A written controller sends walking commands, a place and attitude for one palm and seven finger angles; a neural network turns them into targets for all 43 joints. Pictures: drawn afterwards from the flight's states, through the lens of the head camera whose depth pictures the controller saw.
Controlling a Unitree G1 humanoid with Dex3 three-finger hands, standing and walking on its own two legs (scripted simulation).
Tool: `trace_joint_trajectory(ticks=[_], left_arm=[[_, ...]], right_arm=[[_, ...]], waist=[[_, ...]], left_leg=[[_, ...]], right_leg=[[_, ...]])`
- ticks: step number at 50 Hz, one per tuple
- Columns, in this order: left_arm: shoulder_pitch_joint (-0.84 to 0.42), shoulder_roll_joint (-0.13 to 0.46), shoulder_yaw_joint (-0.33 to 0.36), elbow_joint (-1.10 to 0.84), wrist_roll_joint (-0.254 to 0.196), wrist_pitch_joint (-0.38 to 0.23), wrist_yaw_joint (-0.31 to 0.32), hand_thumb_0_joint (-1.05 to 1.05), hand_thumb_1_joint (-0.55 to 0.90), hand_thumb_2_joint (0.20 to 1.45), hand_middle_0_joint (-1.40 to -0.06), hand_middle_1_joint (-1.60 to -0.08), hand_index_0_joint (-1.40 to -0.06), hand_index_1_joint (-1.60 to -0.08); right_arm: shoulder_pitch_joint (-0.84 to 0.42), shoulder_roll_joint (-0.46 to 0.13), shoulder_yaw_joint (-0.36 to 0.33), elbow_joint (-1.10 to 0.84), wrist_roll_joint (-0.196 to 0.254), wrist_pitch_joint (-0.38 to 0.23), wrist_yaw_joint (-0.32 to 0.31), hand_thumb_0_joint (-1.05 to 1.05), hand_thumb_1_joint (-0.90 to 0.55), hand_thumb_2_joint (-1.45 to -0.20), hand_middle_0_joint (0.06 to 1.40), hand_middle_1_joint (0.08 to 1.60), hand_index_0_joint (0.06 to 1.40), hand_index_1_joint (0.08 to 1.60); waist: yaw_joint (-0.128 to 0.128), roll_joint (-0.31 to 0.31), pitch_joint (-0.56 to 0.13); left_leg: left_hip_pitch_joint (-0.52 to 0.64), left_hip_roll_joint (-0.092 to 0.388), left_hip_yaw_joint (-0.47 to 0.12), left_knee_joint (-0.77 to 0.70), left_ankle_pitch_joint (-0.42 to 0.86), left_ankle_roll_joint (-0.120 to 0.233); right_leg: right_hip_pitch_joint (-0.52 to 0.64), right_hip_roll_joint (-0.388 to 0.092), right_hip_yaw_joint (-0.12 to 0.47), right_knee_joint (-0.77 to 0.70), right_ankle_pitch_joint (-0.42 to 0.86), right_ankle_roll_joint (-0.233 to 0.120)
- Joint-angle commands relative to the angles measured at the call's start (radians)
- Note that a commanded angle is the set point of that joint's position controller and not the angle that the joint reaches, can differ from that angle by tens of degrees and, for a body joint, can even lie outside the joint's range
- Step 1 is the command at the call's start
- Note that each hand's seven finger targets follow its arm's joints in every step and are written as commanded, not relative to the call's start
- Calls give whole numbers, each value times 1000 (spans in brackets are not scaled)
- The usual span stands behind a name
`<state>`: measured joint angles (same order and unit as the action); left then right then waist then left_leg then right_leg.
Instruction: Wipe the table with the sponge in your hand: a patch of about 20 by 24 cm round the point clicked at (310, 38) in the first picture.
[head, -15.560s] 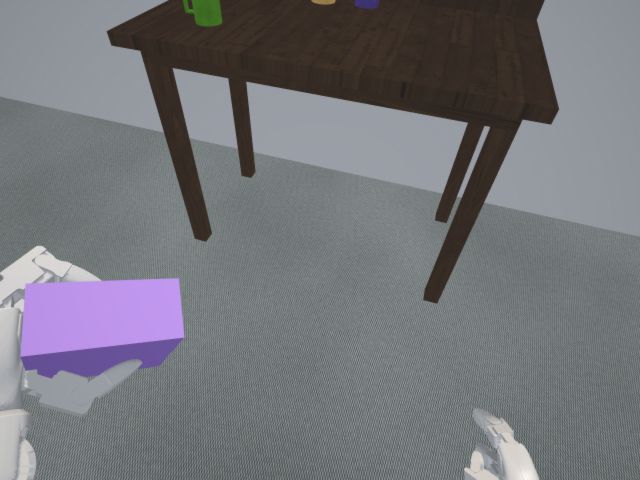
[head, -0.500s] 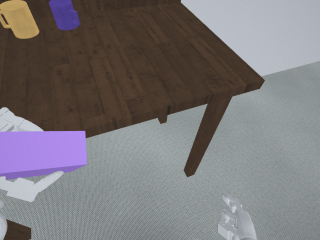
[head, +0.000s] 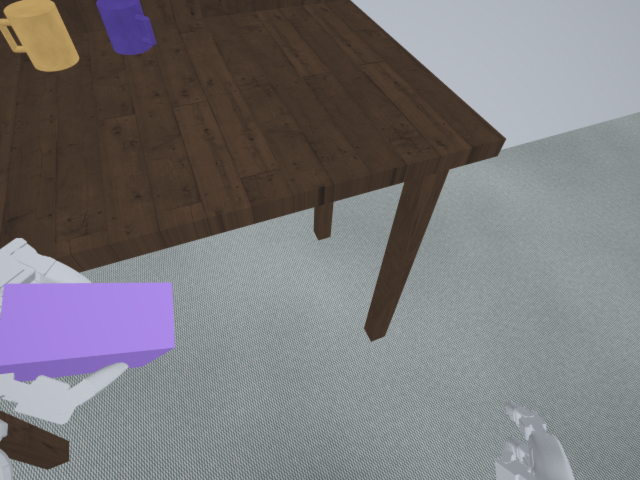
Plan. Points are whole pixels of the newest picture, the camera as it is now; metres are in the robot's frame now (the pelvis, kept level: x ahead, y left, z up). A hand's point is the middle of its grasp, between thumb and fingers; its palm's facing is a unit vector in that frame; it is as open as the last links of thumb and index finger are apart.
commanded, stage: come to a stop and stand still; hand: left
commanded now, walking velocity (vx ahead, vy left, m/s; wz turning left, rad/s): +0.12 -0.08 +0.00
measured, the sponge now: (110, 331) +0.22 +0.20 +0.14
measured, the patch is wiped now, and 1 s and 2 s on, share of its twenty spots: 0.00 0.00 0.00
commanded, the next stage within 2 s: look again from close up in 1.54 s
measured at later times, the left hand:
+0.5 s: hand (86, 385) +0.17 +0.19 +0.17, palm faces +0.29 -0.84 -0.46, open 10.1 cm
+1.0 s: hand (10, 444) +0.13 +0.23 +0.17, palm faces +0.38 -0.83 -0.41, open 10.0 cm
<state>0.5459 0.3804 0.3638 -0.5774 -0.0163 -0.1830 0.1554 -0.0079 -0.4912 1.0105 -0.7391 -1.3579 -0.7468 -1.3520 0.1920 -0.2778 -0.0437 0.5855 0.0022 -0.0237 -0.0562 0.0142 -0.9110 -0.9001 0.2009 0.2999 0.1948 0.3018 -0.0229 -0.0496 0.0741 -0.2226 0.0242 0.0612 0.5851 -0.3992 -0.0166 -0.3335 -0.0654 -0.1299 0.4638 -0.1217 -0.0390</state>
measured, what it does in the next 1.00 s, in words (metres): steps on the spot: left foot, then right foot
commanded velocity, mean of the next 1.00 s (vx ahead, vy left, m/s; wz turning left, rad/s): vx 0.06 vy -0.02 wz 0.00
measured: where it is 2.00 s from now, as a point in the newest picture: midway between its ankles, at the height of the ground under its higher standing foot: outside the picture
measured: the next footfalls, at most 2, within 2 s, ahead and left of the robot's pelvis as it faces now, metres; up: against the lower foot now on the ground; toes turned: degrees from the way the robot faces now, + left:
left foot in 0.02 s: +0.02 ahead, +0.14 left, +0.00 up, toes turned +4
right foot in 0.38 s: -0.01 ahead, -0.10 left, +0.00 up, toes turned -9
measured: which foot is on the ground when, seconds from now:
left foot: up 0.00-0.00, down 0.02-0.42, up 0.44-0.76, down 0.78-1.00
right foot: down 0.00-0.04, up 0.06-0.36, down 0.38-1.00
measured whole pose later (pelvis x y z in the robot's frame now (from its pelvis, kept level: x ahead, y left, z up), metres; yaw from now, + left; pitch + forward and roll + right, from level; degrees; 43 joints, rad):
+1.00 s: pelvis -0.09 -0.01 +0.00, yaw -2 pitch -3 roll +0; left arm 0.46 0.37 0.35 -0.50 -0.01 -0.19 0.16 -0.01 -0.49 1.01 -0.74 -1.36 -0.75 -1.35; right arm 0.19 -0.16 0.03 0.57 0.00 -0.09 -0.05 0.01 -0.91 -0.90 0.20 0.30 0.20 0.30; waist 0.02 -0.01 0.07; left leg -0.23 0.06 0.09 0.52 -0.24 -0.01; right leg -0.26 0.00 -0.13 0.50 -0.20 -0.05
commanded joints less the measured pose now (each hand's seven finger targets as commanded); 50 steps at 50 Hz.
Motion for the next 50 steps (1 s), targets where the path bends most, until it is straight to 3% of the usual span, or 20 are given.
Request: trace_joint_trajectory(ticks=[1, 2, 3, 4, 7, 10, 17, 19, 21, 22, 23, 25, 28, 33, 36, 40, 41, 42, 45, 50], left_arm=[[-71, 149, 122, -231, -13, -77, 35, 0, 100, 1300, -1200, -1600, -1200, -1600], [-110, 147, 111, -274, -6, -91, 36, 0, 100, 1300, -1200, -1600, -1200, -1600], [-102, 165, 121, -239, 3, -92, 39, 0, 100, 1300, -1200, -1600, -1200, -1600], [-133, 172, 116, -205, 11, -89, 33, 0, 100, 1300, -1200, -1600, -1200, -1600], [-273, 128, 53, -208, 16, -79, 21, 0, 100, 1300, -1200, -1600, -1200, -1600], [-249, 81, -10, -143, 12, -51, 10, 0, 100, 1300, -1200, -1600, -1200, -1600], [-196, 152, 69, -170, -2, -24, 15, 0, 100, 1300, -1200, -1600, -1200, -1600], [-160, 166, 94, -170, -7, -33, 17, 0, 100, 1300, -1200, -1600, -1200, -1600], [-141, 213, 139, -169, -21, -30, 24, 0, 100, 1300, -1200, -1600, -1200, -1600], [-127, 221, 163, -163, -31, -24, 19, 0, 100, 1300, -1200, -1600, -1200, -1600], [-73, 212, 168, -127, -39, -28, 16, 0, 100, 1300, -1200, -1600, -1200, -1600], [2, 188, 175, -119, -41, -40, 13, 0, 100, 1300, -1200, -1600, -1200, -1600], [-24, 180, 169, -110, -31, -69, 13, 0, 100, 1300, -1200, -1600, -1200, -1600], [-74, 146, 107, -128, -23, -67, 26, 0, 100, 1300, -1200, -1600, -1200, -1600], [-117, 149, 93, -165, -16, -59, 35, 0, 100, 1300, -1200, -1600, -1200, -1600], [-160, 158, 78, -218, -5, -72, 36, 0, 100, 1300, -1200, -1600, -1200, -1600], [-124, 158, 86, -167, -6, -70, 33, 0, 100, 1300, -1200, -1600, -1200, -1600], [-146, 182, 115, -202, -6, -75, 29, 0, 100, 1300, -1200, -1600, -1200, -1600], [-161, 143, 89, -154, 0, -81, 24, 0, 100, 1300, -1200, -1600, -1200, -1600], [-150, 127, 78, -105, -15, -65, 16, 0, 100, 1300, -1200, -1600, -1200, -1600]], right_arm=[[-48, -57, -13, -161, -3, -51, -9, 0, -900, -900, 200, 300, 200, 300], [-57, -74, -21, -169, 3, -59, -13, 0, -900, -900, 200, 300, 200, 300], [-54, -62, -19, -162, 5, -73, -12, 0, -900, -900, 200, 300, 200, 300], [-69, -41, -7, -135, 0, -84, -13, 0, -900, -900, 200, 300, 200, 300], [-74, -41, -6, -126, 12, -105, -5, 0, -900, -900, 200, 300, 200, 300], [-44, -50, 0, -107, 7, -117, 4, 0, -900, -900, 200, 300, 200, 300], [-58, -37, 15, -123, 2, -106, 16, 0, -900, -900, 200, 300, 200, 300], [-65, -15, 18, -130, 4, -91, 21, 0, -900, -900, 200, 300, 200, 300], [-66, 21, 28, -142, 10, -78, 19, 0, -900, -900, 200, 300, 200, 300], [-95, 7, 13, -147, 17, -78, 20, 0, -900, -900, 200, 300, 200, 300], [-85, 2, 9, -132, 17, -69, 16, 0, -900, -900, 200, 300, 200, 300], [-104, 17, 25, -129, 12, -57, 16, 0, -900, -900, 200, 300, 200, 300], [-105, 16, 27, -122, 8, -51, 7, 0, -900, -900, 200, 300, 200, 300], [-77, -10, 11, -132, 3, -80, -8, 0, -900, -900, 200, 300, 200, 300], [-45, -26, -1, -127, -4, -84, -14, 0, -900, -900, 200, 300, 200, 300], [-63, -67, -15, -151, 8, -90, -18, 0, -900, -900, 200, 300, 200, 300], [-60, -55, -7, -147, 10, -93, -17, 0, -900, -900, 200, 300, 200, 300], [-64, -48, 1, -148, -2, -96, -18, 0, -900, -900, 200, 300, 200, 300], [-66, -31, 14, -144, 1, -103, -9, 0, -900, -900, 200, 300, 200, 300], [-41, -19, 21, -137, -2, -111, 1, 0, -900, -900, 200, 300, 200, 300]], waist=[[26, 134, -175], [34, 301, -140], [34, 306, -130], [26, 337, -93], [25, 277, -28], [12, 298, -40], [19, 281, -148], [16, 199, -195], [15, -96, -209], [43, -158, -205], [32, -124, -157], [24, -19, -137], [22, -40, -154], [44, -76, -186], [30, -31, -192], [48, 197, -147], [46, 197, -133], [44, 290, -115], [45, 245, -86], [30, 62, -129]], left_leg=[[48, 126, -124, -307, 45, 68], [51, 251, -241, -347, 96, 107], [31, 313, -280, -368, 186, 140], [-73, 331, -301, -409, 43, 167], [-21, 277, -183, -362, 78, 149], [42, 270, -180, -338, 259, 139], [90, 229, -114, -204, 383, 97], [-22, 180, -57, -93, 274, 55], [-224, 24, 39, 141, -41, -8], [-259, 4, -17, 322, -132, -9], [-296, 24, -57, 429, -88, -8], [-355, 40, -74, 488, -8, -27], [-279, 47, -36, 354, 31, -27], [-130, 23, 16, 76, 47, -1], [24, 0, 20, -127, 162, 8], [65, 203, -163, -232, 363, 75], [12, 201, -151, -241, 336, 72], [-64, 195, -149, -279, 268, 71], [-182, 172, -109, -263, 139, 57], [-99, 80, -44, -156, 51, 20]], right_leg=[[94, -60, 149, 7, -231, 42], [10, 10, 63, 159, -255, 65], [-43, 37, 49, 315, -339, 68], [-50, 31, 79, 451, -357, 66], [-115, 18, 58, 430, -278, 75], [-101, 45, 28, 348, -301, 83], [121, 79, -15, -45, -197, 77], [280, 2, 58, -133, -70, 45], [346, -241, 340, -146, 118, -70], [303, -295, 415, -185, 35, -108], [264, -299, 409, -211, 0, -110], [269, -277, 359, -198, 113, -113], [256, -228, 213, -164, 264, -87], [267, -217, 224, -157, 186, -87], [214, -169, 218, -127, 67, -39], [119, -17, 140, -5, -96, 49], [140, -4, 131, 3, -98, 53], [171, 0, 109, 43, -120, 55], [241, -1, 115, 28, -86, 53], [173, -57, 222, -110, -93, 29]])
